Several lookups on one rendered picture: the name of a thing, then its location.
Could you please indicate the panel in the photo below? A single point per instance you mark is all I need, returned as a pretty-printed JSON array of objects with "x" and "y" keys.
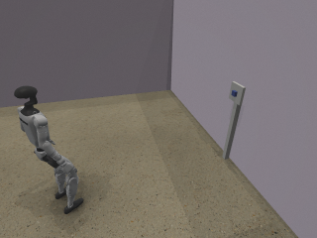
[{"x": 238, "y": 100}]

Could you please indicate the robot head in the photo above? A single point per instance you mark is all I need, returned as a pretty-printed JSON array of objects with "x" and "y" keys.
[{"x": 26, "y": 92}]

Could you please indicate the robot right upper arm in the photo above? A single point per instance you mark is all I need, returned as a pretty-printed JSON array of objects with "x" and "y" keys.
[{"x": 41, "y": 123}]

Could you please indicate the right robot forearm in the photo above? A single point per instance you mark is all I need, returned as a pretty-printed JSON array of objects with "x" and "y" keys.
[{"x": 50, "y": 151}]

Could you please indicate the robot left upper arm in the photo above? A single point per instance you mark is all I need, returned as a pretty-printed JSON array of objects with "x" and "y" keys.
[{"x": 19, "y": 109}]

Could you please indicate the right robot hand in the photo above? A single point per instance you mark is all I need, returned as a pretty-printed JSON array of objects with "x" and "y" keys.
[{"x": 68, "y": 167}]

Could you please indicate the button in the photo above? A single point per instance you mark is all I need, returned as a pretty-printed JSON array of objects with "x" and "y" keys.
[{"x": 234, "y": 93}]

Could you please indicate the right robot thigh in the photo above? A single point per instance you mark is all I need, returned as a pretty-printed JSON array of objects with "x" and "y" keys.
[{"x": 54, "y": 164}]

